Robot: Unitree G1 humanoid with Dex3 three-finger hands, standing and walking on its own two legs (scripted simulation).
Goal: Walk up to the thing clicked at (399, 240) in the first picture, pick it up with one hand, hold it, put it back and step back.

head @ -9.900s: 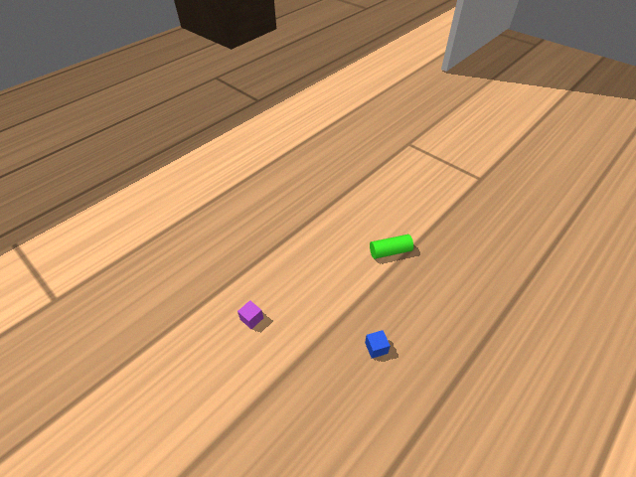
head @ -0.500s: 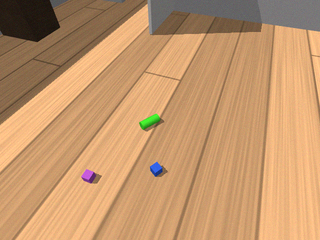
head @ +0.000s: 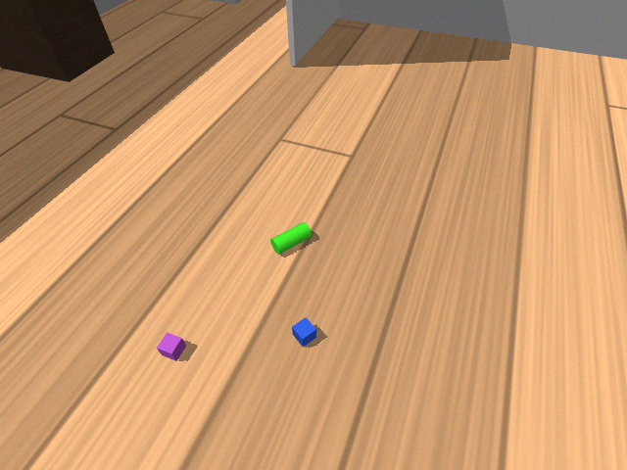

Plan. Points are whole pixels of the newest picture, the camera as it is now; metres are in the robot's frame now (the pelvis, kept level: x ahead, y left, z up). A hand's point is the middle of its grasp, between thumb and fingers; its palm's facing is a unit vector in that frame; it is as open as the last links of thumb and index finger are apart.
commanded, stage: stand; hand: left
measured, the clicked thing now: (291, 238) +1.10 +0.11 -0.75
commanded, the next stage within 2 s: walk up in 0.94 s
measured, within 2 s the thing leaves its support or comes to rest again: neither
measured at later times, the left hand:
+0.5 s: hand out of the picture +0.08 +0.26 -0.15, palm faces -0.03 -0.94 -0.35, open 7.4 cm
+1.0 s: hand out of the picture +0.09 +0.26 -0.15, palm faces +0.01 -0.94 -0.33, open 7.4 cm
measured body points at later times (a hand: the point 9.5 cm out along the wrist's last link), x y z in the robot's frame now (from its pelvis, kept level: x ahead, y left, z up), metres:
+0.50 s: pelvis +0.00 +0.00 +0.00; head +0.01 +0.00 +0.45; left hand +0.08 +0.30 -0.13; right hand +0.07 -0.30 -0.13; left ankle +0.01 +0.14 -0.75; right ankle -0.01 -0.11 -0.75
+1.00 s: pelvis +0.01 +0.00 +0.00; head +0.02 +0.00 +0.45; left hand +0.09 +0.31 -0.13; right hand +0.08 -0.31 -0.13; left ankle +0.01 +0.14 -0.75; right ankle -0.01 -0.11 -0.74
